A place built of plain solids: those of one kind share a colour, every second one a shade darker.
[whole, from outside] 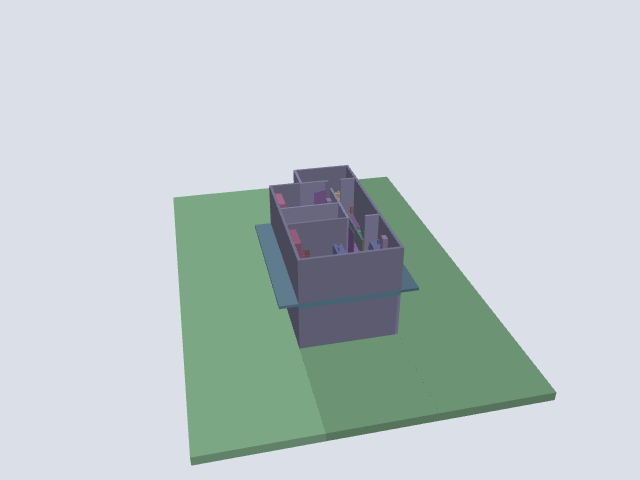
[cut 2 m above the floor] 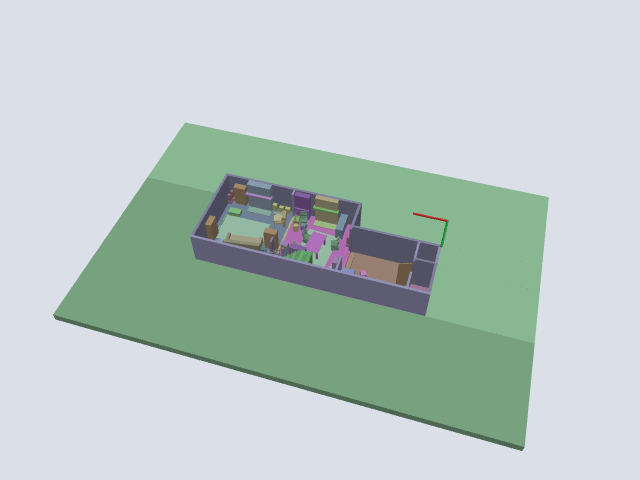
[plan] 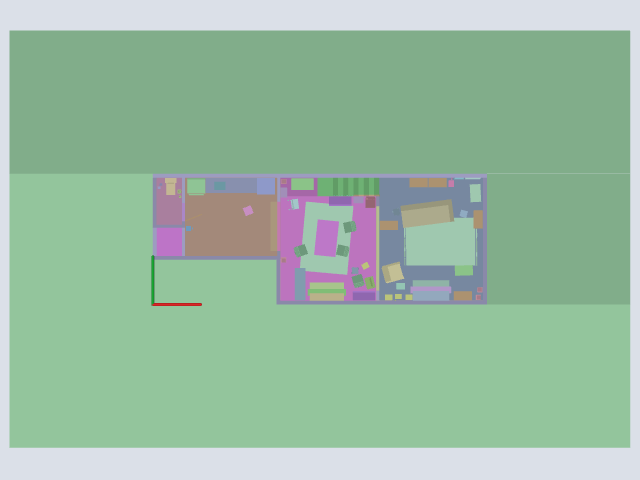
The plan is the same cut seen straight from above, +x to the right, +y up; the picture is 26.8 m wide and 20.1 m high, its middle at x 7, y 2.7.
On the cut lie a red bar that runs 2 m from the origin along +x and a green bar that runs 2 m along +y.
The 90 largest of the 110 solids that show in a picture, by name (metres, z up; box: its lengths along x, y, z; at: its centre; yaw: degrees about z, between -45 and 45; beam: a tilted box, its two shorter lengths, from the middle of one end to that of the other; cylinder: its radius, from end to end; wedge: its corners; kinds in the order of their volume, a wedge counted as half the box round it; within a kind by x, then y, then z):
{
 "under_1": {"box": [6.0, 3.6, 0.5], "at": [-3.0, 3.67, -0.33]},
 "under_2": {"box": [11.18, 1.87, 0.5], "at": [-0.41, 0.94, -0.33]},
 "under_3": {"box": [25.99, 6.0, 0.5], "at": [7.0, -3.0, -0.33]},
 "under_4": {"box": [25.99, 6.0, 0.5], "at": [7.0, 8.47, -0.33]},
 "under_5": {"box": [6.0, 5.47, 0.5], "at": [16.99, 2.73, -0.33]},
 "wall_1": {"box": [0.16, 1.18, 2.86], "at": [0.08, 2.62, 1.08]},
 "wall_2": {"box": [0.16, 1.97, 2.86], "at": [0.08, 4.33, 1.08]},
 "wall_3": {"box": [1.35, 0.13, 2.86], "at": [0.68, 3.27, 1.08]},
 "wall_4": {"box": [0.13, 1.18, 2.86], "at": [1.28, 2.62, 1.08]},
 "wall_5": {"box": [0.13, 1.06, 2.86], "at": [1.28, 4.78, 1.08]},
 "wall_6": {"box": [5.34, 0.16, 2.86], "at": [2.67, 1.95, 1.08]},
 "wall_7": {"box": [0.16, 3.28, 2.59], "at": [3.31, 3.67, 4.11]},
 "wall_8": {"box": [2.11, 0.16, 2.59], "at": [4.29, 1.95, 4.11]},
 "wall_9": {"box": [0.16, 1.71, 5.75], "at": [5.26, 1.01, 2.53]},
 "wall_10": {"box": [0.13, 0.21, 2.86], "at": [5.28, 2.13, 1.08]},
 "wall_11": {"box": [0.13, 1.45, 2.59], "at": [5.28, 2.75, 4.11]},
 "wall_12": {"box": [0.13, 1.01, 2.86], "at": [5.28, 4.8, 1.08]},
 "wall_13": {"box": [0.13, 0.88, 2.59], "at": [5.28, 4.87, 4.11]},
 "wall_14": {"box": [13.99, 0.16, 2.86], "at": [7.0, 5.39, 1.08]},
 "wall_15": {"box": [3.91, 0.13, 2.59], "at": [8.35, 3.54, 4.11]},
 "wall_16": {"box": [0.13, 3.32, 2.59], "at": [8.36, 1.82, 4.11]},
 "wall_17": {"box": [10.76, 0.16, 2.59], "at": [8.61, 5.39, 4.11]},
 "wall_18": {"box": [0.13, 0.42, 2.86], "at": [9.41, 0.37, 1.08]},
 "wall_19": {"box": [0.13, 0.42, 2.86], "at": [9.41, 4.32, 1.08]},
 "wall_20": {"box": [8.81, 0.16, 5.75], "at": [9.59, 0.08, 2.53]},
 "wall_21": {"box": [0.13, 3.32, 2.59], "at": [10.23, 1.82, 4.11]},
 "wall_22": {"box": [0.13, 0.78, 2.59], "at": [10.23, 4.92, 4.11]},
 "wall_23": {"box": [0.16, 5.15, 5.75], "at": [13.91, 2.73, 2.53]},
 "floor_front_1": {"box": [4.35, 5.15, 0.8], "at": [11.65, 2.73, -0.4]},
 "stair_1": {"box": [0.22, 0.78, 2.9], "at": [7.0, 4.92, 1.15]},
 "stair_2": {"box": [0.65, 0.78, 2.46], "at": [7.22, 4.92, 0.93]},
 "stair_3": {"box": [0.86, 0.78, 2.25], "at": [7.33, 4.92, 0.82]},
 "stair_4": {"box": [1.08, 0.78, 2.03], "at": [7.43, 4.92, 0.72]},
 "stair_5": {"box": [1.29, 0.78, 1.81], "at": [7.54, 4.92, 0.61]},
 "stair_6": {"box": [1.51, 0.78, 1.6], "at": [7.65, 4.92, 0.5]},
 "stair_7": {"box": [1.72, 0.78, 1.38], "at": [7.76, 4.92, 0.39]},
 "stair_8": {"box": [1.94, 0.78, 1.17], "at": [7.87, 4.92, 0.28]},
 "stair_9": {"box": [2.15, 0.78, 0.95], "at": [7.97, 4.92, 0.17]},
 "stair_10": {"box": [2.37, 0.78, 0.73], "at": [8.08, 4.92, 0.07]},
 "stair_11": {"box": [2.58, 0.78, 0.52], "at": [8.19, 4.92, -0.04]},
 "floor_back_1": {"box": [1.56, 0.78, 0.8], "at": [6.12, 4.92, -0.4]},
 "floor_back_2": {"box": [4.01, 4.37, 0.8], "at": [7.34, 2.35, -0.4]},
 "floor_kitchen_1": {"box": [3.86, 3.28, 0.5], "at": [3.28, 3.67, -0.55]},
 "upper_floor_next_1": {"box": [10.76, 1.0, 0.16], "at": [8.61, 5.97, 2.73]},
 "upper_floor_next_2": {"box": [8.81, 1.0, 0.16], "at": [9.59, -0.5, 2.73]},
 "fixture_breast_bedroom_1": {"box": [1.43, 0.37, 2.64], "at": [7.12, 0.35, 4.08]},
 "fixture_breast_bedroom_2": {"box": [1.53, 0.36, 2.64], "at": [11.65, 0.34, 4.08]},
 "flat_shelf_1": {"box": [0.76, 0.39, 1.46], "at": [9.88, 3.31, 0.73]},
 "flat_shelf_2": {"box": [0.76, 0.39, 1.46], "at": [11.13, 5.11, 0.73]},
 "flat_shelf_3": {"box": [0.76, 0.39, 1.46], "at": [11.93, 5.11, 0.73]},
 "flat_shelf_4": {"box": [0.76, 0.39, 1.46], "at": [12.98, 0.36, 0.73]},
 "flat_shelf_5": {"box": [0.39, 0.76, 1.46], "at": [13.62, 3.56, 0.73]},
 "fixture_breast_front_1": {"box": [1.53, 0.41, 2.56], "at": [11.65, 0.36, 1.23]},
 "china_cabinet_1": {"box": [0.95, 0.4, 0.83], "at": [7.85, 4.32, 0.41]},
 "china_cabinet_2": {"box": [0.95, 0.33, 1.07], "at": [7.85, 4.36, 1.36]},
 "china_cabinet_3": {"box": [0.95, 0.33, 1.07], "at": [8.84, 0.34, 1.36]},
 "china_cabinet_4": {"box": [0.95, 0.4, 0.83], "at": [8.84, 0.37, 0.41]},
 "chest_drawers_1": {"box": [1.14, 0.5, 1.0], "at": [10.94, 5.05, 3.31]},
 "chest_drawers_2": {"box": [1.28, 0.5, 1.04], "at": [10.96, 2.95, 3.34]},
 "fixture_breast_back_1": {"box": [1.43, 0.31, 2.56], "at": [7.29, 0.31, 1.23]},
 "floor_wc_1": {"box": [1.06, 1.97, 0.5], "at": [0.69, 4.33, -0.55]},
 "rug_1": {"box": [2.0, 2.9, 0.08], "at": [7.28, 2.77, -0.03], "yaw": -5.2},
 "rug_2": {"box": [2.9, 2.0, 0.08], "at": [12.05, 2.63, -0.03], "yaw": 0.1},
 "fridge_1": {"box": [0.75, 0.7, 1.72], "at": [4.74, 4.95, 0.56]},
 "sofa_1": {"box": [2.16, 0.23, 0.39], "at": [11.45, 4.16, 0.65], "yaw": 7.4},
 "sofa_2": {"box": [2.16, 0.93, 0.34], "at": [11.5, 3.8, 0.28], "yaw": 7.4},
 "billy_1": {"box": [0.28, 0.42, 2.02], "at": [5.49, 4.69, 1.01]},
 "billy_2": {"box": [0.42, 0.28, 2.02], "at": [8.61, 4.38, 1.01]},
 "billy_3": {"box": [0.42, 0.28, 2.02], "at": [11.81, 5.16, 3.82]},
 "floor_endcup_1": {"box": [1.06, 1.18, 0.5], "at": [0.69, 2.62, -0.55]},
 "range_cooker_1": {"box": [0.76, 0.65, 0.94], "at": [1.82, 4.97, 0.17]},
 "sideboard_1": {"box": [0.45, 1.35, 0.71], "at": [6.17, 0.85, 0.51]},
 "floor_gap_knocked_through_1": {"box": [0.13, 3.53, 0.8], "at": [9.41, 2.35, -0.4]},
 "trunk_1": {"box": [0.95, 0.5, 0.42], "at": [6.27, 5.04, 0.21]},
 "trunk_2": {"box": [0.76, 0.43, 0.31], "at": [13.03, 1.43, 0.15], "yaw": 1.7},
 "wall_band_1": {"box": [0.16, 5.15, 0.31], "at": [13.91, 2.73, 2.66]},
 "stair_guard_1": {"box": [3.27, 0.08, 0.95], "at": [8.53, 4.49, 3.29]},
 "floor_gap_extension_1": {"box": [0.13, 2.06, 0.8], "at": [5.28, 3.27, -0.4]},
 "upper_floor_landing_1": {"box": [1.56, 0.78, 0.16], "at": [6.12, 4.92, 2.73]},
 "leaf_bedroom_door_1": {"box": [0.05, 0.9, 2.12], "at": [5.67, 3.07, 3.87], "yaw": 23.0},
 "leaf_bedroom_door_2": {"box": [0.92, 0.05, 2.12], "at": [10.76, 3.63, 3.87], "yaw": 2.0},
 "armchair_frame_1": {"box": [0.26, 0.62, 0.41], "at": [9.78, 1.26, 0.61], "yaw": 15.2},
 "armchair_frame_2": {"box": [0.74, 0.63, 0.18], "at": [10.05, 1.34, 0.32], "yaw": 15.2},
 "extension_tread_1": {"box": [0.28, 2.06, 0.2], "at": [5.07, 3.27, -0.25]},
 "bar_stool_1": {"box": [0.35, 0.35, 0.74], "at": [3.99, 3.93, 0.07], "yaw": 21.6},
 "leaf_wc_door_1": {"box": [0.76, 0.05, 2.12], "at": [1.7, 3.63, 0.76], "yaw": 22.0},
 "fixture_breast_front_shelf_1": {"box": [1.71, 0.29, 0.14], "at": [11.65, 0.61, 1.23]},
 "fixture_hearth_front_1": {"box": [1.53, 0.45, 0.1], "at": [11.65, 0.79, 0.0]},
 "fixture_breast_back_shelf_1": {"box": [1.61, 0.29, 0.14], "at": [7.29, 0.51, 1.23]},
 "fixture_hearth_back_1": {"box": [1.43, 0.45, 0.1], "at": [7.29, 0.69, 0.0]}
}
